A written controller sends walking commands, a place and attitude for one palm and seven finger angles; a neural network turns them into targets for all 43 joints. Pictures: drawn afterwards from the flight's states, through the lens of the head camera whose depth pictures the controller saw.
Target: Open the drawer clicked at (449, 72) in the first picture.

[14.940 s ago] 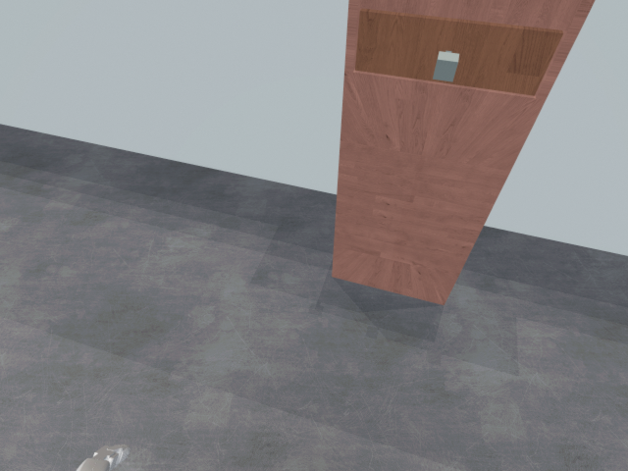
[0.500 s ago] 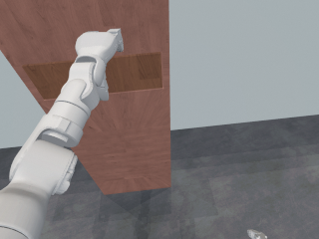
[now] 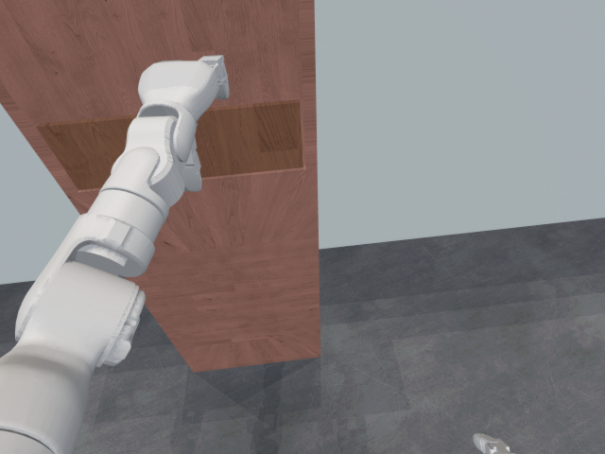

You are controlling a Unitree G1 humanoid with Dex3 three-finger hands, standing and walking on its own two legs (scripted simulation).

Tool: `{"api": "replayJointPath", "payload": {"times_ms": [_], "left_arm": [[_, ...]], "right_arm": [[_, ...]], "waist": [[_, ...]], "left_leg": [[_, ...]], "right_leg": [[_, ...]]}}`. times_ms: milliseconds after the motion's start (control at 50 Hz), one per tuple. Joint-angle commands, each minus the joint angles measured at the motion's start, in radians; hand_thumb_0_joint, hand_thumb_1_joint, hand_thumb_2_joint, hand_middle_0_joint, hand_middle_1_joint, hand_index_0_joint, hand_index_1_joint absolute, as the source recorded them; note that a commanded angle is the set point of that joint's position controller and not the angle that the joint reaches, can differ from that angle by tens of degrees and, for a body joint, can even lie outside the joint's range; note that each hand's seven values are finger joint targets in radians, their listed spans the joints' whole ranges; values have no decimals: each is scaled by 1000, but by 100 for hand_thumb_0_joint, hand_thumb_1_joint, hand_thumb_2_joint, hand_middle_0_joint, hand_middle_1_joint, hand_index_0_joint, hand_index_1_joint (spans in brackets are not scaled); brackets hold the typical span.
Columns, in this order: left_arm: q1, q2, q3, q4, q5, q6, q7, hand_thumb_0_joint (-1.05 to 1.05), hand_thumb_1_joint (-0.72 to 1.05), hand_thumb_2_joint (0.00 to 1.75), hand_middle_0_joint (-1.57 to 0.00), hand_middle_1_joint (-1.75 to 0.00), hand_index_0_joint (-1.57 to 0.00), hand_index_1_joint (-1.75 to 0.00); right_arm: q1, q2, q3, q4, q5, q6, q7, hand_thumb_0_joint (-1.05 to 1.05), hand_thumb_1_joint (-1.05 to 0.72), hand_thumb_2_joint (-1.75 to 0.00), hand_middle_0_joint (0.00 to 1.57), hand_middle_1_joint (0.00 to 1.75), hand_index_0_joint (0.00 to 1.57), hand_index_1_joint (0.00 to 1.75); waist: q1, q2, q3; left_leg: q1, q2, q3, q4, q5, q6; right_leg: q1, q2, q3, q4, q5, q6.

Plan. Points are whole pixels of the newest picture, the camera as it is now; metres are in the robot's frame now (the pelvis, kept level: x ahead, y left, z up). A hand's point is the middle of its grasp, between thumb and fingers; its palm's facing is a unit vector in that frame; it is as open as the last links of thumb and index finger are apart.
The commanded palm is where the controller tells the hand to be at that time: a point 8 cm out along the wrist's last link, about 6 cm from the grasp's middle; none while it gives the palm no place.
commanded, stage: move the hooked fingers above the handle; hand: left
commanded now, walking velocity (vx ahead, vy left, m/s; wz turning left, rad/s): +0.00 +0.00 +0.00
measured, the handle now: (178, 165) +0.51 +0.17 +0.13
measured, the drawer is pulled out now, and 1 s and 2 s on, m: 0.00 0.00 0.00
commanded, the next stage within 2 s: lower the fingers behind the handle in 1.54 s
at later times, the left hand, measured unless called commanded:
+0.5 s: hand (190, 126) +0.49 +0.13 +0.21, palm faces +0.12 -0.05 -0.99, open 13.7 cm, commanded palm +0.46 +0.22 +0.23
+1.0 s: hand (190, 126) +0.49 +0.13 +0.21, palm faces +0.10 -0.04 -0.99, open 13.8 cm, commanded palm +0.46 +0.22 +0.23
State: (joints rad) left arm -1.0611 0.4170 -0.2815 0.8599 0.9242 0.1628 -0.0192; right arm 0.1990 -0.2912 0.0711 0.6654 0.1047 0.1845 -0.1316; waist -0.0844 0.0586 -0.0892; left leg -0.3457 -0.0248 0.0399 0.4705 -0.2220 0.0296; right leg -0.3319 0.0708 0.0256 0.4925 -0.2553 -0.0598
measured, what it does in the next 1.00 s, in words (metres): stands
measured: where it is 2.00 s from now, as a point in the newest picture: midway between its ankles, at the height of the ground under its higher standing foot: outside the picture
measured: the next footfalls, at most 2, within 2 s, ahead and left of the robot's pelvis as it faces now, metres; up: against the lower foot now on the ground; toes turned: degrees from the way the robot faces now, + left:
none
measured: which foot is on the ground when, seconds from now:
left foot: down 0.00-1.00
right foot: down 0.00-1.00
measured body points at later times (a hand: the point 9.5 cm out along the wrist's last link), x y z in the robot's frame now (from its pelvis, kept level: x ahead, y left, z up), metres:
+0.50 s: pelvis +0.01 +0.00 +0.00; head +0.02 -0.04 +0.45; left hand +0.47 +0.13 +0.26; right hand +0.12 -0.26 -0.13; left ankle +0.01 +0.10 -0.74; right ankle -0.01 -0.08 -0.74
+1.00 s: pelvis +0.01 -0.01 +0.00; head +0.02 -0.04 +0.45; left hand +0.47 +0.13 +0.27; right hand +0.13 -0.27 -0.13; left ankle +0.01 +0.10 -0.74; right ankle -0.01 -0.08 -0.74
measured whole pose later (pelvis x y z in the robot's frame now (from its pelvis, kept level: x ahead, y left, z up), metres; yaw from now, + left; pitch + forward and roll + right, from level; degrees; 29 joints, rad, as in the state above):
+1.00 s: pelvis +0.01 -0.01 +0.00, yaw +0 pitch +5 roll +1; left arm -0.99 0.45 -0.23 0.79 0.91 0.13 -0.04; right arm 0.19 -0.29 0.06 0.66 0.10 0.20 -0.12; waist -0.07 0.06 -0.09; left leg -0.33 -0.02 0.03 0.48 -0.24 0.01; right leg -0.32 0.08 0.02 0.50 -0.28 -0.08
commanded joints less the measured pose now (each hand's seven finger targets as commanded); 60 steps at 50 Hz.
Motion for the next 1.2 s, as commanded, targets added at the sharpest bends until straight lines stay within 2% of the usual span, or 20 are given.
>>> {"api": "replayJointPath", "payload": {"times_ms": [0, 80, 160, 240, 260, 300, 320, 360, 400, 460, 580, 680, 720, 760, 840, 960, 1040, 1080, 1100, 1180], "left_arm": [[-332, 409, 152, 49, 15, 85, -2, 0, -50, 30, -30, -120, -30, -120], [-322, 409, 156, 30, 9, 81, -2, 0, -50, 30, -30, -120, -30, -120], [-300, 448, 194, 15, 6, 69, 2, 0, -50, 30, -30, -120, -30, -120], [-270, 426, 198, -23, -5, 63, 4, 0, -50, 30, -30, -120, -30, -120], [-266, 443, 211, -18, 1, 61, 6, 0, -50, 30, -30, -120, -30, -120], [-256, 427, 202, -34, 8, 67, 10, 0, -50, 30, -30, -120, -30, -120], [-273, 409, 185, -30, 15, 72, 12, 0, -50, 30, -30, -120, -30, -120], [-265, 439, 217, -46, 17, 70, 14, 0, -50, 30, -30, -120, -30, -120], [-269, 416, 193, -36, 21, 78, 11, 0, -50, 30, -30, -120, -30, -120], [-262, 431, 207, -37, 20, 82, 12, 0, -50, 30, -30, -120, -30, -120], [-301, 403, 169, -16, 24, 101, 0, 0, -50, 30, -30, -120, -30, -120], [-277, 427, 193, -14, 22, 98, -12, 0, -50, 30, -30, -120, -30, -120], [-290, 422, 184, -13, 21, 92, -18, 0, -50, 30, -30, -120, -30, -120], [-260, 455, 211, -19, 16, 79, -21, 0, -50, 30, -30, -120, -30, -120], [-265, 426, 195, -25, 12, 65, -24, 0, -50, 30, -30, -120, -30, -120], [-246, 457, 221, -36, 8, 51, -14, 0, -50, 30, -30, -120, -30, -120], [-249, 439, 208, -37, 6, 53, -10, 0, -50, 30, -30, -120, -30, -120], [-263, 445, 205, -32, 6, 54, -7, 0, -50, 30, -30, -120, -30, -120], [-252, 470, 227, -35, 8, 54, -5, 0, -50, 30, -30, -120, -30, -120], [-253, 460, 223, -47, 5, 55, -5, 0, -50, 30, -30, -120, -30, -120]], "right_arm": [[-73, -117, -41, -122, -5, -35, -5, 0, -90, -90, 20, 30, 20, 30], [-78, -115, -42, -129, -5, -33, -4, 0, -90, -90, 20, 30, 20, 30], [-78, -115, -42, -127, -7, -31, -3, 0, -90, -90, 20, 30, 20, 30], [-89, -107, -47, -137, -7, -26, 5, 0, -90, -90, 20, 30, 20, 30], [-89, -111, -46, -133, -8, -26, 5, 0, -90, -90, 20, 30, 20, 30], [-93, -108, -47, -136, -8, -24, 7, 0, -90, -90, 20, 30, 20, 30], [-89, -110, -47, -132, -9, -25, 10, 0, -90, -90, 20, 30, 20, 30], [-91, -112, -51, -131, -10, -28, 10, 0, -90, -90, 20, 30, 20, 30], [-88, -111, -50, -127, -11, -25, 13, 0, -90, -90, 20, 30, 20, 30], [-89, -110, -50, -124, -13, -24, 16, 0, -90, -90, 20, 30, 20, 30], [-92, -115, -47, -116, -11, -22, 11, 0, -90, -90, 20, 30, 20, 30], [-97, -112, -45, -120, -14, -20, 9, 0, -90, -90, 20, 30, 20, 30], [-96, -113, -44, -118, -15, -21, 7, 0, -90, -90, 20, 30, 20, 30], [-104, -112, -43, -126, -13, -19, 5, 0, -90, -90, 20, 30, 20, 30], [-96, -111, -50, -130, -13, -18, 8, 0, -90, -90, 20, 30, 20, 30], [-93, -114, -50, -131, -13, -24, 10, 0, -90, -90, 20, 30, 20, 30], [-91, -113, -54, -128, -13, -24, 12, 0, -90, -90, 20, 30, 20, 30], [-88, -116, -51, -125, -13, -27, 11, 0, -90, -90, 20, 30, 20, 30], [-89, -116, -51, -122, -14, -27, 11, 0, -90, -90, 20, 30, 20, 30], [-89, -114, -52, -121, -15, -25, 12, 0, -90, -90, 20, 30, 20, 30]], "waist": [[52, -197, -154], [58, -191, -157], [71, -200, -186], [85, -205, -194], [83, -195, -185], [87, -182, -177], [77, -184, -169], [84, -202, -188], [78, -182, -182], [84, -178, -192], [62, -190, -170], [74, -199, -189], [66, -198, -184], [77, -208, -186], [71, -183, -177], [77, -193, -177], [75, -208, -185], [70, -198, -174], [79, -203, -186], [80, -190, -197]], "left_leg": [[-47, 7, 11, -45, 10, 11], [-48, 5, 12, -43, 16, 11], [-53, 5, 9, -36, 42, 13], [-42, 3, 11, -39, 58, 11], [-46, 6, 9, -40, 55, 11], [-35, 4, 12, -43, 59, 10], [-33, 6, 12, -46, 59, 9], [-33, 5, 13, -40, 69, 13], [-28, 3, 14, -43, 72, 11], [-30, 4, 11, -41, 87, 12], [-27, 4, 14, -43, 71, 12], [-33, 0, 13, -34, 88, 13], [-36, 2, 11, -32, 84, 12], [-50, 0, 10, -25, 71, 14], [-38, 2, 10, -30, 68, 11], [-50, 3, 8, -22, 63, 13], [-47, 2, 11, -22, 56, 12], [-54, 3, 9, -20, 55, 13], [-56, 2, 8, -17, 61, 13], [-53, 0, 8, -18, 66, 12]], "right_leg": [[143, -99, 67, -128, 0, 53], [154, -101, 70, -126, 14, 53], [192, -105, 77, -111, 58, 54], [210, -103, 71, -105, 87, 54], [199, -104, 76, -106, 84, 54], [187, -97, 67, -106, 85, 51], [175, -96, 61, -110, 80, 52], [197, -100, 71, -107, 99, 56], [184, -95, 65, -108, 105, 53], [205, -98, 69, -102, 130, 54], [174, -96, 62, -116, 105, 55], [208, -102, 69, -103, 154, 59], [203, -105, 75, -105, 157, 60], [219, -111, 86, -102, 148, 64], [198, -105, 75, -107, 127, 57], [207, -110, 90, -104, 134, 62], [205, -109, 87, -109, 114, 63], [195, -110, 90, -109, 117, 65], [211, -112, 96, -102, 136, 66], [215, -111, 93, -97, 149, 65]]}}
